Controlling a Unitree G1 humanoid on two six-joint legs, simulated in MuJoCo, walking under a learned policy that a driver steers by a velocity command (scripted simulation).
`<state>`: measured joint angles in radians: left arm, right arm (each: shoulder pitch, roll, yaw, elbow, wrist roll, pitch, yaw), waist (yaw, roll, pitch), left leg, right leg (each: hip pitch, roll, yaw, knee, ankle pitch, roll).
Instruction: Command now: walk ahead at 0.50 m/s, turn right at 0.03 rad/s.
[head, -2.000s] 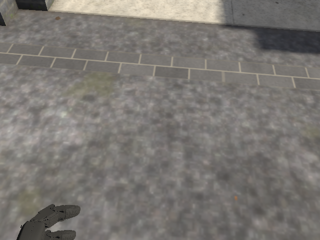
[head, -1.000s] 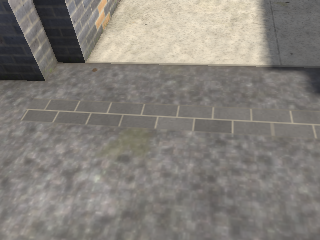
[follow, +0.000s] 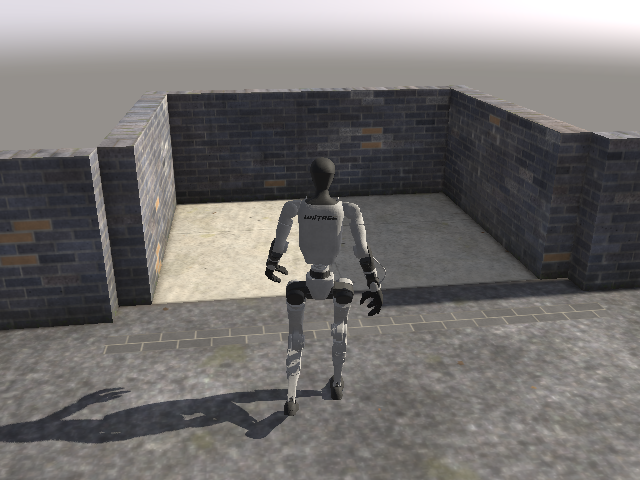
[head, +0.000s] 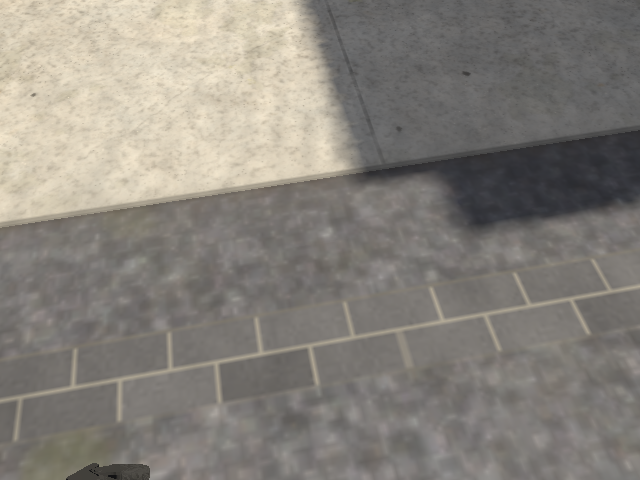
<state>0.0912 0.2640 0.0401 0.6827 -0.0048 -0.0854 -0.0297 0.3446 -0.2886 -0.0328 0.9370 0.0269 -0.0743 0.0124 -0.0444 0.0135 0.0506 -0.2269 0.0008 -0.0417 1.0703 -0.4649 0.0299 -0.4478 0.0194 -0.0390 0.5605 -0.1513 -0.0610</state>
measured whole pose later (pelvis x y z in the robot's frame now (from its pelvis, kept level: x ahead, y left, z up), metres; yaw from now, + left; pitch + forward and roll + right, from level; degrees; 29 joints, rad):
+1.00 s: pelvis +0.57 +0.03 +0.00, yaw +2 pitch +2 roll +1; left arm 0.01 0.25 0.03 0.73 0.00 -0.10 -0.04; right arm 0.40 -0.29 -0.05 0.98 0.01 -0.04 0.00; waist -0.08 0.00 0.03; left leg -0.01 0.00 -0.01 0.55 -0.46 0.02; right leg -0.49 -0.01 -0.03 0.52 -0.07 -0.05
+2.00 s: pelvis +1.11 +0.19 +0.00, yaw +30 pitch +2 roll +0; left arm 0.03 0.27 0.04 0.76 -0.01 -0.11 -0.04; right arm 0.37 -0.29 -0.08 0.81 0.01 -0.05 -0.02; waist -0.07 -0.03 0.01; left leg 0.03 -0.08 -0.13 0.37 -0.43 0.06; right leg -0.49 0.00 -0.01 0.47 -0.01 -0.05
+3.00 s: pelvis +1.63 +0.34 -0.01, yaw -4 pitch +2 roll +2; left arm 0.06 0.28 0.05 0.59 -0.02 -0.02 -0.06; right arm 0.35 -0.32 -0.08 0.85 0.03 -0.05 -0.01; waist -0.08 -0.03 0.04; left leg 0.07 0.06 0.24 0.42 -0.46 -0.06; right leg -0.53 -0.02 -0.04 0.59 -0.11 -0.09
